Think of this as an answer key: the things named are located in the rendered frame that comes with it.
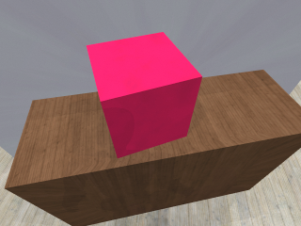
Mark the pedestal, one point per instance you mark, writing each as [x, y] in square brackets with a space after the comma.
[243, 126]

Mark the carton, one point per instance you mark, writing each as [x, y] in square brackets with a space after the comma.
[147, 88]

